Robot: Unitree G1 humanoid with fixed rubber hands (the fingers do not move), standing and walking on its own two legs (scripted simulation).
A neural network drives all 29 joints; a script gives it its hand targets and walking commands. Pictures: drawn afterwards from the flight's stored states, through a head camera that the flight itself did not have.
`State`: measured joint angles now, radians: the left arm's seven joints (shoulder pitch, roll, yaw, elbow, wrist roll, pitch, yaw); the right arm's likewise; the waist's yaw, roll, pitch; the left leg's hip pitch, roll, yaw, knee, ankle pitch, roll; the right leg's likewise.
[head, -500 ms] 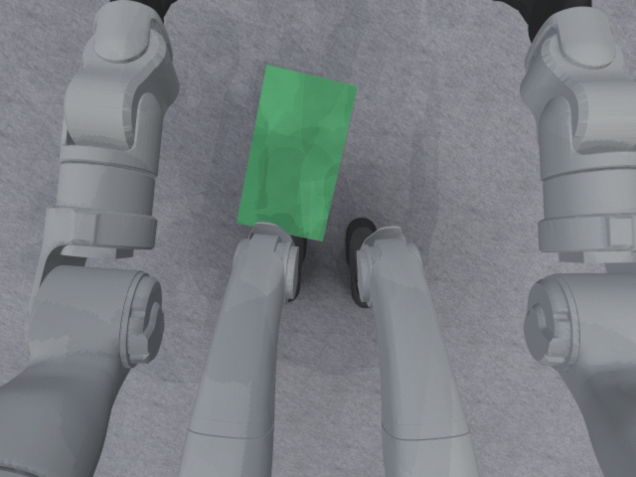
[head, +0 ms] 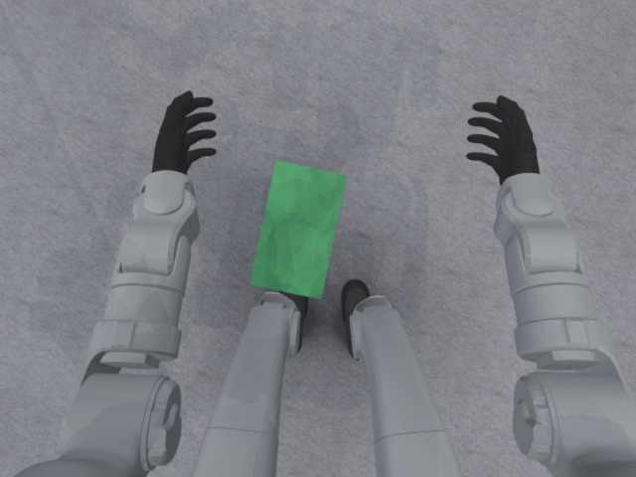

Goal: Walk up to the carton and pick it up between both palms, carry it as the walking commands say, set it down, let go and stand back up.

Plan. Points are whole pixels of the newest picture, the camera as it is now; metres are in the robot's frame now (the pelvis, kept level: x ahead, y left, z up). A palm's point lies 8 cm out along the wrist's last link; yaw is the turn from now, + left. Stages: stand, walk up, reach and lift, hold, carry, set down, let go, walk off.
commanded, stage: let go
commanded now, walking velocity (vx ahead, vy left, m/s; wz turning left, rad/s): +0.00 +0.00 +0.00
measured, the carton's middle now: (299, 231) +0.33 +0.06 -0.59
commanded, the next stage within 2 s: stand in 1.02 s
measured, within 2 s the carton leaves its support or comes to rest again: neither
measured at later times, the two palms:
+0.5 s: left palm (61, 331) +0.27 +0.23 -0.02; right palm (630, 341) +0.27 -0.24 -0.01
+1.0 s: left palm (21, 400) +0.22 +0.24 +0.01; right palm out of the picture +0.22 -0.23 +0.02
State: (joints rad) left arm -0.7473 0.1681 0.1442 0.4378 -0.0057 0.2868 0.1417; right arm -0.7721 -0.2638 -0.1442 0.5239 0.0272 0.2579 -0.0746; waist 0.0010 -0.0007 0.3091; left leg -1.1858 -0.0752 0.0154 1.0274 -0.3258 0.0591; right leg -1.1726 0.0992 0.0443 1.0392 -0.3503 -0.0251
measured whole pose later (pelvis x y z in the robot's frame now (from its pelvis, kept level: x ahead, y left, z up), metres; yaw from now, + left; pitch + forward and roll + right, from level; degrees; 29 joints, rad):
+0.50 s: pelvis +0.06 +0.00 +0.07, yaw -1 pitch +13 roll +0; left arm 0.07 0.16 0.12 0.44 0.00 0.07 -0.03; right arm 0.07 -0.23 -0.08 0.43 0.01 0.05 0.04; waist 0.00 0.00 0.05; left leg -0.56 -0.08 0.00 0.63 -0.28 0.06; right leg -0.55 0.09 0.08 0.63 -0.30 -0.03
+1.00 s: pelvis +0.06 +0.01 +0.08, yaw -1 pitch +1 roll -1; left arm 0.22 0.19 0.08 0.42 0.00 0.14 -0.06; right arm 0.20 -0.23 -0.06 0.43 0.01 0.14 0.09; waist 0.00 0.00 0.06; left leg -0.29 -0.08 0.00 0.55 -0.27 0.07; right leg -0.27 0.08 0.09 0.54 -0.27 -0.03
